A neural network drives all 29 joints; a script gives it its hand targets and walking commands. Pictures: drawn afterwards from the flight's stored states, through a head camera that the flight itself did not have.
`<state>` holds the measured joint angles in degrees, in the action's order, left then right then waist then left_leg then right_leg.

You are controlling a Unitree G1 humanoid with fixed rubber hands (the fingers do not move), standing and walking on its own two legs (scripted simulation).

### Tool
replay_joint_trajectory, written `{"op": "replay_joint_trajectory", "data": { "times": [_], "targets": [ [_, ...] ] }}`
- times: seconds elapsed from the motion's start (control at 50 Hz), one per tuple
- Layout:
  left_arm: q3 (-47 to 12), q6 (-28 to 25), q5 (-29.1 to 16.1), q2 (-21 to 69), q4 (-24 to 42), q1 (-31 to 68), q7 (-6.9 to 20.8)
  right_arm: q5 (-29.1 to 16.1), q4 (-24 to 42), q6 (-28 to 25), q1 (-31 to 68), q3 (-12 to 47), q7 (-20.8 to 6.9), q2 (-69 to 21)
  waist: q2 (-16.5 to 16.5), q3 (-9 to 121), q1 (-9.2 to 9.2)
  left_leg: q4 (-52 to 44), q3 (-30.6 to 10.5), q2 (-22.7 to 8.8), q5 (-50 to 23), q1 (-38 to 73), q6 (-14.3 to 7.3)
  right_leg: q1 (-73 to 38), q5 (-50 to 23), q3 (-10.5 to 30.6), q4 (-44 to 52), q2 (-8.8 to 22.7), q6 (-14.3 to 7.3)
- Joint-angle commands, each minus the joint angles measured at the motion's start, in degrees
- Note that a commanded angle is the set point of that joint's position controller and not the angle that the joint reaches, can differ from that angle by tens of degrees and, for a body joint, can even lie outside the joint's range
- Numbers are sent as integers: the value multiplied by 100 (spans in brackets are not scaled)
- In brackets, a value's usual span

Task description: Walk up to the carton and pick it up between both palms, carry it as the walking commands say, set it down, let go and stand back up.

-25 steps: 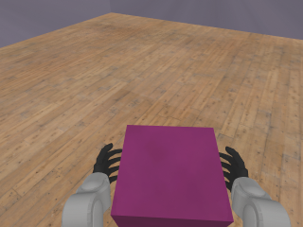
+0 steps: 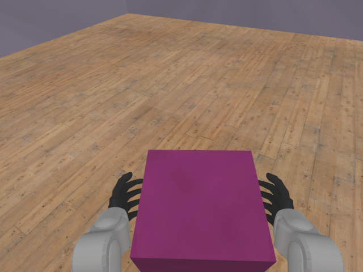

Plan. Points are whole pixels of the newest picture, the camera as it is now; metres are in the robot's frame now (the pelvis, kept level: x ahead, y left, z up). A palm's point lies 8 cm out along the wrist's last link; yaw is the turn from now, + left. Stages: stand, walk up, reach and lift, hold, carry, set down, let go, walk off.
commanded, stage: carry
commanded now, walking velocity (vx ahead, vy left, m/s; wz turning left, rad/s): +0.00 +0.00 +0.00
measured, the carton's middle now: (198, 222) +0.26 -0.01 +0.02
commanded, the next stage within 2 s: none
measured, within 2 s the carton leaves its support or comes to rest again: neither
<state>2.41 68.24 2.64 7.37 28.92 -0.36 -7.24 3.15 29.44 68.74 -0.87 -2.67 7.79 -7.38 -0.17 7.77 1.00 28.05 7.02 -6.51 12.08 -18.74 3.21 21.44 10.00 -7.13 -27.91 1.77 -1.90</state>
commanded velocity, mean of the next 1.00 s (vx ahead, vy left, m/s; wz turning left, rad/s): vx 0.00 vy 0.00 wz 0.00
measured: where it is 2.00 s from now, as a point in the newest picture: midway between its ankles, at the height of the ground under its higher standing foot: outside the picture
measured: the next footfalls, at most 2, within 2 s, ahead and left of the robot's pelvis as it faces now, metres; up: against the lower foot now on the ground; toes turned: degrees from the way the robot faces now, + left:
none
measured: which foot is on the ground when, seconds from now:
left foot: down 0.00-1.00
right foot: down 0.00-1.00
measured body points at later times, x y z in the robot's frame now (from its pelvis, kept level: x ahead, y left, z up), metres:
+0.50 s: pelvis +0.00 +0.03 +0.00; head -0.02 +0.04 +0.45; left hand +0.26 +0.18 +0.09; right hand +0.25 -0.13 +0.09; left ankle +0.02 +0.15 -0.74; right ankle +0.05 -0.10 -0.74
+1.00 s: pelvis +0.01 +0.03 +0.00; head -0.02 +0.03 +0.45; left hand +0.27 +0.18 +0.07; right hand +0.27 -0.13 +0.07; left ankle +0.02 +0.15 -0.74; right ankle +0.05 -0.10 -0.74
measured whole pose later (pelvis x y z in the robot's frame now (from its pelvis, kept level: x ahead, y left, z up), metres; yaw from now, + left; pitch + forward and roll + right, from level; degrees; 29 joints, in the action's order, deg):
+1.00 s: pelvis +0.01 +0.03 +0.00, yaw +0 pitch +3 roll +0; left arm 3.8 60.9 4.1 7.3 16.2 3.8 -6.2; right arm 4.8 17.7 61.5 2.5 -4.8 6.6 -7.3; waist 0.4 7.2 0.3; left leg 28.8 8.0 -4.0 13.5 -18.1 0.6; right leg 20.9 10.6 -6.0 -28.6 4.3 0.7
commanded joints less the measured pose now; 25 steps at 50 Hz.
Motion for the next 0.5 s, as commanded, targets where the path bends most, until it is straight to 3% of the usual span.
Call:
{"op": "replay_joint_trajectory", "data": {
  "times": [0.0, 0.18, 0.48],
  "targets": [
    [-3221, -55, -1282, 4128, 327, 2057, 460, -1498, 552, -133, 2172, 3418, -601, -4041, 90, 734, 3, -386, -280, -303, -36, 247, -68, -370, 280, 767, 697, 794, 88],
    [-3229, -79, -1265, 4168, 255, 2174, 435, -1457, 459, -163, 2223, 3321, -610, -4007, -105, 800, -7, -614, -432, -417, -7, 68, -151, -617, -321, 609, 345, 683, 168],
    [-3172, -109, -1226, 4179, 132, 2242, 451, -1380, 384, -195, 2283, 3244, -594, -4008, -46, 772, -35, -650, -475, -357, 188, 25, -291, -621, -367, 602, 327, 688, 182]
  ]
}}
